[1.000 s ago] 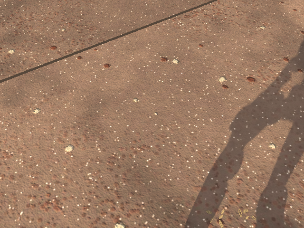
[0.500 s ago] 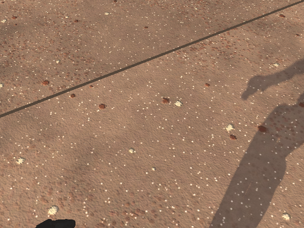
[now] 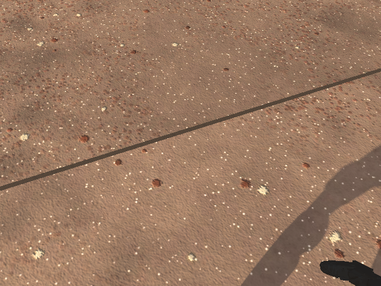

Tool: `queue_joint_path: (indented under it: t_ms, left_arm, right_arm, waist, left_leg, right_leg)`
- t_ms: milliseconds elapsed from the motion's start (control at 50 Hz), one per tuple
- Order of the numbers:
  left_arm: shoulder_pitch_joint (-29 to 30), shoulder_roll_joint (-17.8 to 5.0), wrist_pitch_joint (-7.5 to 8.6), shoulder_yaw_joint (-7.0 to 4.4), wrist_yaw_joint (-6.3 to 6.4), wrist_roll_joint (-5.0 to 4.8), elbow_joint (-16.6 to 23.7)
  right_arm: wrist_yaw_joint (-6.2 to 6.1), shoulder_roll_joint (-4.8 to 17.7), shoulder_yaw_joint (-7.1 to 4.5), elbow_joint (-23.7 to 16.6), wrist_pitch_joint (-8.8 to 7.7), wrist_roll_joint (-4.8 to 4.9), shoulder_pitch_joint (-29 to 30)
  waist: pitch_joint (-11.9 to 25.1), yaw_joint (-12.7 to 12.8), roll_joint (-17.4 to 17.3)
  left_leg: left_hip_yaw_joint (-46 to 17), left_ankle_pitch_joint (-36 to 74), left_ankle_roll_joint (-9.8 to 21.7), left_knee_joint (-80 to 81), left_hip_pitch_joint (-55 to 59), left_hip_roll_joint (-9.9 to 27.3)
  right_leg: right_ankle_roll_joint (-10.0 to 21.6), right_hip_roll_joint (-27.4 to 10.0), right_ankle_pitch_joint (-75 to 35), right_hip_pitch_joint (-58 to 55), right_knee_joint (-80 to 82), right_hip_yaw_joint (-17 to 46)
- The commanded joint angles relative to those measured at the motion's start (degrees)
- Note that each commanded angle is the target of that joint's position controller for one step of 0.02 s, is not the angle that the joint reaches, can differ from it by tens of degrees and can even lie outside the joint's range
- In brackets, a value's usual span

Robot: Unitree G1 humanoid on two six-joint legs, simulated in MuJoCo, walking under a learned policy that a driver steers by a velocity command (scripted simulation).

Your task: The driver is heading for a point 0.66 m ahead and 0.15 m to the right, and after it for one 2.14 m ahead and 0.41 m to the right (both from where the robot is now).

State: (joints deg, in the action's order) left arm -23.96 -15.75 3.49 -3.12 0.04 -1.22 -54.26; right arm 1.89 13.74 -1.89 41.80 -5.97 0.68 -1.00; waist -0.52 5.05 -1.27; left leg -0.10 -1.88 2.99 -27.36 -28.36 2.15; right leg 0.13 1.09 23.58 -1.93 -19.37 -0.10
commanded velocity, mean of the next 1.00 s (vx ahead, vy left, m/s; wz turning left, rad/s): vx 0.48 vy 0.00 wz -0.34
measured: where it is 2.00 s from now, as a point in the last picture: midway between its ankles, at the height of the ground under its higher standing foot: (263, 241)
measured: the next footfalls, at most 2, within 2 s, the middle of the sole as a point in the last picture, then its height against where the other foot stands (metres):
right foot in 0.56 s outside the picture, level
left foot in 1.06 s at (241, 210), level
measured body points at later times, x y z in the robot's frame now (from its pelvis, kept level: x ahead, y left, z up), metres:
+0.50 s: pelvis +0.25 -0.01 +0.00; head +0.28 -0.03 +0.45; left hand +0.50 +0.16 -0.09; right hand +0.20 -0.29 -0.13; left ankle +0.13 +0.12 -0.73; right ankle +0.37 -0.17 -0.70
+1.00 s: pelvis +0.51 -0.12 +0.01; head +0.54 -0.14 +0.46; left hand +0.68 +0.12 -0.11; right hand +0.59 -0.41 -0.10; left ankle +0.73 -0.07 -0.70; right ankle +0.37 -0.16 -0.73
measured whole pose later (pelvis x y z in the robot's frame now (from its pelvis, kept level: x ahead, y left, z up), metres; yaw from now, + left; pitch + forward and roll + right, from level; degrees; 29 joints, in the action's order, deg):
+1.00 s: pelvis +0.51 -0.12 +0.01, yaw -21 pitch +2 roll -2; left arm -16.2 -14.9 3.6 -3.2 0.5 0.4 -45.6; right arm 2.5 15.0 -2.6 45.1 -5.3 0.4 -5.9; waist -1.2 2.8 -3.0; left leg 0.2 6.2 1.3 -31.6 -35.1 3.1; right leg 3.7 5.0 19.1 -0.8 -16.5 -0.7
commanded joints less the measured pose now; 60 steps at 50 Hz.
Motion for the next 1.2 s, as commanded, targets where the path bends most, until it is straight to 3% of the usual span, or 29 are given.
queue_joint_path:
  t_ms: [20,40,60,80,100,160,220,300,440,500,540,560,580,600,620,640,660,680,780,880,940,1000,1040,1060,1080,1100,1120,1160,1200]
  left_arm:
    - [0.07,-2.96,1.01,0.19,0.22,1.13,5.42]
    - [-4.33,-0.62,2.03,1.04,0.01,0.2,4.91]
    - [0.02,-6.96,2.24,-0.74,-0.01,-1.47,4.98]
    - [4.17,-7.96,2.17,-1.16,0.12,-1.69,6.38]
    - [6.02,-7.35,1.82,-1.33,0.39,-1.0,6.61]
    - [3.66,-3.79,-0.55,-1.63,0.37,-0.79,6.13]
    - [5.96,-3.04,-1.74,-1.93,0.5,-0.4,7.84]
    - [11.45,-2.17,-1.29,-1.74,-0.52,-0.03,10.05]
    - [23.41,-1.39,-1.13,-0.83,-3.08,0.06,16.21]
    - [20.41,-3.74,-1.47,-2.02,-3.55,-0.06,17.33]
    - [5.99,-8.7,-1.62,-4.93,-2.88,-0.37,14.13]
    - [-2.12,-14.34,-2.2,-6.99,-1.52,-0.29,12.32]
    - [0.81,-19.51,-1.42,-7.24,-1.49,-0.4,13.12]
    - [-1.4,-14.22,-0.63,-5.7,-1.9,0.11,14.36]
    - [0.74,-11.23,0.11,-4.8,-2.08,0.43,13.88]
    - [4.62,-9.33,0.4,-4.18,-2.03,0.08,14.5]
    - [8.71,-7.32,0.35,-3.54,-1.87,0.22,15.44]
    - [10.92,-5.86,0.41,-2.91,-1.55,1.0,16.48]
    - [8.5,-7.34,1.24,-2.92,-0.2,1.08,14.8]
    - [6.46,-7.56,1.36,-2.42,0.33,1.43,12.57]
    - [5.74,-7.58,0.95,-2.24,0.55,1.78,10.83]
    - [8.11,-8.87,0.01,-2.68,1.17,1.43,10.67]
    - [10.68,-9.15,-1.11,-2.76,2.14,1.01,11.59]
    - [9.61,-8.41,-1.17,-2.29,2.51,1.89,12.84]
    - [1.73,-2.94,-0.59,-0.77,1.92,3.46,14.05]
    - [0.38,-4.81,0.05,-0.32,1.02,2.35,13.46]
    - [4.94,-7.96,0.0,-1.0,0.59,0.7,14.34]
    - [11.73,-8.23,-1.38,-1.25,1.42,1.27,15.83]
    - [11.07,-7.47,-3.05,-1.46,2.04,1.62,16.71]
  right_arm:
    - [-1.26,16.92,-5.8,1.72,-0.71,-1.72,-23.36]
    - [-1.0,16.0,-5.45,2.36,-0.11,-1.4,-25.37]
    - [-1.13,11.16,-4.15,2.16,0.0,-0.9,-23.19]
    - [-1.26,9.35,-3.48,1.75,-0.02,-0.39,-18.87]
    - [-1.14,7.67,-2.93,1.57,-0.14,-0.61,-14.75]
    - [-0.81,5.39,-2.65,2.3,-1.09,-1.38,-9.61]
    - [-1.37,6.82,-3.32,3.81,-1.61,-1.72,-10.13]
    - [-2.47,8.39,-3.79,5.28,-1.01,-1.72,-11.85]
    - [-3.07,11.42,-4.92,7.46,1.35,-0.08,-16.99]
    - [-3.35,13.63,-5.54,6.98,2.51,0.63,-15.33]
    - [-3.49,14.04,-5.43,6.47,3.21,1.14,-13.5]
    - [-3.5,11.35,-4.39,5.32,2.65,-0.28,-14.45]
    - [-2.56,2.86,-1.81,2.12,0.72,-1.82,-19.42]
    - [-1.74,7.86,-2.49,1.26,-1.68,0.64,-12.31]
    - [-1.42,9.67,-3.01,-0.23,-2.69,2.37,-7.77]
    - [-1.8,9.1,-2.82,0.19,-3.09,1.4,-7.73]
    - [-2.21,9.58,-3.28,0.99,-2.86,-0.16,-8.15]
    - [-2.08,9.96,-3.64,1.53,-2.02,-0.39,-10.08]
    - [-1.94,6.49,-2.7,1.28,0.57,-0.97,-8.28]
    - [-0.8,5.12,-1.64,-0.23,0.09,-0.29,-0.78]
    - [0.32,5.43,-1.59,-0.97,-0.28,-0.11,0.4]
    - [1.43,8.01,-2.54,-1.57,-0.32,-0.39,-2.11]
    - [1.62,11.21,-4.21,0.6,-0.44,-0.97,-12.17]
    - [1.06,14.74,-5.18,0.8,-0.38,-1.39,-17.3]
    - [0.56,18.51,-5.43,-0.59,0.06,-2.06,-17.25]
    - [0.4,15.09,-4.56,-1.19,0.55,-1.54,-18.26]
    - [0.07,13.22,-4.39,-2.85,1.34,-0.87,-15.0]
    - [-0.81,10.36,-3.4,-4.15,3.02,-0.06,-10.13]
    - [-1.22,10.55,-3.44,-4.96,4.0,-0.83,-8.03]
  waist:
    - [18.67,-12.28,-5.46]
    - [25.41,-11.17,-15.88]
    - [17.74,-11.96,-9.62]
    - [10.24,-10.78,-7.07]
    - [6.31,-8.9,-4.05]
    - [1.78,-4.61,-5.71]
    - [-0.25,-3.91,-3.3]
    - [-1.79,-5.23,-2.01]
    - [-5.47,-9.28,-0.9]
    - [-1.56,-5.89,-3.66]
    - [6.36,2.42,-2.99]
    - [11.45,5.01,4.26]
    - [16.48,-2.95,16.86]
    - [20.47,2.01,9.01]
    - [12.32,1.85,6.83]
    - [8.11,-0.94,2.43]
    - [5.19,-3.34,1.63]
    - [4.7,-5.33,2.81]
    - [1.93,-5.29,3.73]
    - [-1.17,-1.66,4.63]
    - [-0.89,-0.96,5.0]
    - [0.75,-3.11,6.43]
    - [5.7,-8.37,5.78]
    - [11.2,-10.01,0.43]
    - [18.29,-4.71,-13.52]
    - [27.06,-6.93,-11.73]
    - [23.13,-8.35,-6.53]
    - [11.31,-7.05,2.31]
    - [6.91,-4.06,-1.32]
  left_leg:
    - [-19.36,-1.36,9.24,-1.77,46.12,15.94]
    - [-38.6,-10.36,13.63,5.92,52.97,23.25]
    - [-34.22,-16.37,11.05,8.08,46.93,20.97]
    - [-25.99,-15.15,9.02,9.83,38.33,19.39]
    - [-20.52,-12.37,8.04,12.26,30.48,17.14]
    - [-8.77,-5.23,7.21,18.2,18.83,13.29]
    - [-1.92,1.83,7.76,19.85,18.22,13.15]
    - [4.97,4.95,6.8,20.33,21.14,12.12]
    - [10.32,10.17,5.54,16.79,32.48,15.45]
    - [12.83,34.54,3.65,6.91,34.96,15.51]
    - [15.08,40.8,0.97,-13.43,29.46,12.35]
    - [15.09,19.76,-1.98,-31.72,14.35,9.53]
    - [6.53,-31.9,-5.01,-50.04,-10.54,-3.0]
    - [-4.84,-31.88,-3.64,-54.35,-16.78,-2.51]
    - [-4.57,-26.16,-2.11,-52.44,-20.79,-0.02]
    - [-4.6,-21.11,-1.5,-47.37,-18.0,2.61]
    - [-4.41,-18.48,-1.9,-42.61,-13.72,4.24]
    - [-4.69,-16.38,-2.26,-40.33,-9.59,5.64]
    - [-1.93,-5.36,-5.49,-27.48,-9.13,6.13]
    - [0.54,11.73,-3.86,-9.73,-6.05,3.53]
    - [0.87,13.15,-2.27,-5.23,-4.1,1.4]
    - [1.21,3.74,0.06,-3.66,-3.27,-1.25]
    - [3.34,4.4,1.96,0.65,7.2,-4.62]
    - [-4.83,23.68,5.02,-0.02,19.76,1.34]
    - [-26.64,46.01,16.31,-3.69,39.15,16.24]
    - [-37.98,39.93,21.5,0.53,46.08,19.9]
    - [-32.52,28.15,19.03,1.91,41.62,17.03]
    - [-24.75,13.21,14.36,6.18,25.07,12.3]
    - [-22.36,5.19,12.47,9.87,13.45,8.62]
  right_leg:
    - [2.8,-2.91,-20.11,28.16,-36.58,0.8]
    - [1.67,1.34,11.09,40.2,-48.89,5.28]
    - [2.0,-1.92,8.79,45.18,-54.47,8.3]
    - [2.29,-4.44,3.24,46.68,-54.15,6.57]
    - [2.07,-6.59,-1.48,44.3,-51.87,5.84]
    - [1.52,-9.32,-8.01,37.25,-48.16,5.8]
    - [0.71,-9.6,-14.01,40.71,-45.05,6.6]
    - [0.36,-8.89,-24.5,42.44,-32.76,5.26]
    - [2.94,-7.3,-21.42,44.51,-19.37,-1.45]
    - [5.98,-2.56,-12.97,35.65,-18.35,-6.21]
    - [9.63,2.74,-15.22,14.88,-13.07,-7.76]
    - [13.14,-4.77,-16.06,-2.52,-11.31,5.54]
    - [24.09,-18.11,-7.27,-19.19,-4.56,38.92]
    - [23.97,-20.34,-3.51,-20.8,2.76,46.39]
    - [21.13,-18.91,-8.42,-15.42,3.18,37.85]
    - [18.97,-16.26,-13.87,-6.77,2.77,30.58]
    - [17.47,-13.86,-19.49,1.2,3.32,24.91]
    - [16.89,-12.74,-23.49,6.02,4.53,21.64]
    - [15.75,-10.51,-35.22,11.9,8.4,11.25]
    - [11.2,-8.53,-35.27,11.01,8.85,3.42]
    - [9.89,-10.11,-40.57,6.9,5.69,1.5]
    - [8.41,-12.15,-50.7,0.89,-1.66,1.17]
    - [5.63,-9.7,-58.23,0.43,-16.18,-0.82]
    - [2.46,-5.94,-44.75,8.15,-31.3,-2.99]
    - [-2.31,4.29,3.98,29.26,-53.87,-2.71]
    - [-3.16,5.71,15.43,36.69,-63.64,6.58]
    - [-2.58,2.15,11.4,39.96,-64.78,8.68]
    - [-2.47,-1.43,4.93,40.4,-57.55,6.44]
    - [-2.37,-2.27,2.77,34.2,-48.38,5.73]
Over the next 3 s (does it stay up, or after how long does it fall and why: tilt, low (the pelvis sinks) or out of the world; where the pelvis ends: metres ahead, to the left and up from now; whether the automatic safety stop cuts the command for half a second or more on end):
stays up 0.64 -0.17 0.01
